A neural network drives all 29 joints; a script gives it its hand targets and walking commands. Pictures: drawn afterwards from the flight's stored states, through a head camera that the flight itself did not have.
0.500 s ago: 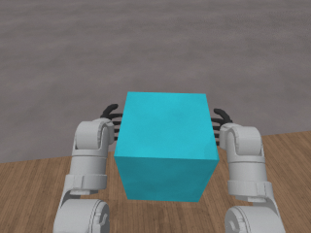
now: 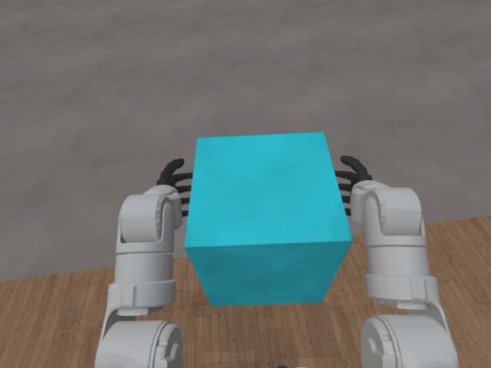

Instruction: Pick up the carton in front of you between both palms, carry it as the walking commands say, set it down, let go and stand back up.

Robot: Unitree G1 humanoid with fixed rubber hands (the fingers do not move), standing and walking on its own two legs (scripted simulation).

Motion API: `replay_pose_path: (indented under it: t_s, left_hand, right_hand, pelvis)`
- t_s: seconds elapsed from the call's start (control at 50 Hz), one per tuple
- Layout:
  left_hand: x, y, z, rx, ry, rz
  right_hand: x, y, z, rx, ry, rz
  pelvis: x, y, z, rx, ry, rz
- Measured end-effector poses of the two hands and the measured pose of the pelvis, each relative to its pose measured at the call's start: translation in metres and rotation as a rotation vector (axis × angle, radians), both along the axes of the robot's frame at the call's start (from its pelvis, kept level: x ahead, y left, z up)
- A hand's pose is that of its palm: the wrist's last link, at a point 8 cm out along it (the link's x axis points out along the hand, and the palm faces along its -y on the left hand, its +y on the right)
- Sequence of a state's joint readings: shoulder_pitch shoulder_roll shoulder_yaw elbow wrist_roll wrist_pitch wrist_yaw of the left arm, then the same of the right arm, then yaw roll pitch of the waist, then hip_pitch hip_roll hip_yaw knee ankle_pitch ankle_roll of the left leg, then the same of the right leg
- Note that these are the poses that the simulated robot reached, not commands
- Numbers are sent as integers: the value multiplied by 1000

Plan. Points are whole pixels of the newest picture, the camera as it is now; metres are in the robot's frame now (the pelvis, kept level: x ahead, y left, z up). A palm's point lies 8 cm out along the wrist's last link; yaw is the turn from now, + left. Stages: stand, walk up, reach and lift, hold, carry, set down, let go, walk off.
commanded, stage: carry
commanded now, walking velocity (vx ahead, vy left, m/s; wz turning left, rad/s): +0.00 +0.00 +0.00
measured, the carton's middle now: (263, 225) +0.36 +0.00 +0.01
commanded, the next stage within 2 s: none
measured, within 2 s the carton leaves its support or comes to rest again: neither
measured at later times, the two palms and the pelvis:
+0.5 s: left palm (133, 179) +0.38 +0.19 +0.13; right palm (334, 178) +0.37 -0.11 +0.12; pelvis +0.03 +0.04 +0.00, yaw -1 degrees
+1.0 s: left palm (122, 182) +0.37 +0.20 +0.13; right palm (327, 181) +0.36 -0.10 +0.13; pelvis +0.02 +0.05 +0.00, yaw +0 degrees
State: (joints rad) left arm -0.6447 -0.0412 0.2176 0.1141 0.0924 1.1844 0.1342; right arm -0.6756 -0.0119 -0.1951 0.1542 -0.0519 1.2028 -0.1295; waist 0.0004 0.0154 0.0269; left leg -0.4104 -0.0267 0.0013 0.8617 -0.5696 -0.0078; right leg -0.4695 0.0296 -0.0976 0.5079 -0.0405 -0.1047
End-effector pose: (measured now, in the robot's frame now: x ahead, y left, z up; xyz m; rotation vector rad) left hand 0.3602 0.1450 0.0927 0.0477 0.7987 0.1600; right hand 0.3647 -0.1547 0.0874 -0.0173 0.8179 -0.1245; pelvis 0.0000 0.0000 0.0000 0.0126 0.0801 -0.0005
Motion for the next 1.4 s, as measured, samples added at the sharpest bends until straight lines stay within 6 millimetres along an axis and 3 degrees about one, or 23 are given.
replay_pose_path:
  t_s: [0.1,0.2,0.36,0.66,1.4]
  left_hand:
    - [9,12,-1,-17,-15,29]
    - [23,23,14,-46,-88,27]
    - [29,38,27,-37,-83,-8]
    - [7,52,41,-6,-40,-37]
    - [8,61,34,-11,-25,-30]
  right_hand:
    - [15,12,0,3,-14,14]
    - [24,23,18,-3,-87,-5]
    - [22,38,33,-32,-83,-12]
    - [-2,52,45,-50,-41,6]
    - [1,60,38,-47,-27,7]
  pelvis:
    - [13,4,2,4,-3,-1]
    - [24,14,1,0,-9,-9]
    - [36,30,0,-14,-20,-10]
    - [26,46,2,-17,-56,-8]
    - [21,55,0,-18,-55,3]
